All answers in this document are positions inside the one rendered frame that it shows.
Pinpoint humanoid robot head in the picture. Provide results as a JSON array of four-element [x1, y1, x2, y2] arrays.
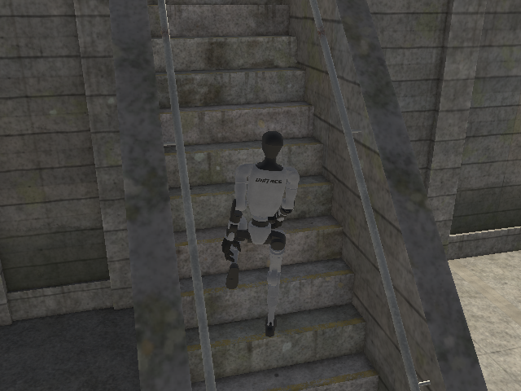
[[256, 131, 283, 171]]

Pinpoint left robot upper arm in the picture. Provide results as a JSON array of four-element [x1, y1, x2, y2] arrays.
[[234, 164, 252, 211]]

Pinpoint robot left hand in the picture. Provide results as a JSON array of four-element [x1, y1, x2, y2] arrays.
[[221, 238, 241, 262]]

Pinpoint robot right forearm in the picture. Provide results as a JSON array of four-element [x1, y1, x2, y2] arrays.
[[276, 201, 295, 221]]

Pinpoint robot left forearm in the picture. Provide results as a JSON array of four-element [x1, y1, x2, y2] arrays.
[[225, 199, 243, 241]]

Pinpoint robot right hand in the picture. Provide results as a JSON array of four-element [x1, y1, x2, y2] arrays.
[[268, 214, 282, 229]]

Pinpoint robot right foot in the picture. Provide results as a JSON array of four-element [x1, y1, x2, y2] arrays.
[[265, 316, 277, 337]]

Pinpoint right robot upper arm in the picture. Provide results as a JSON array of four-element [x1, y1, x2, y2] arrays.
[[281, 167, 300, 209]]

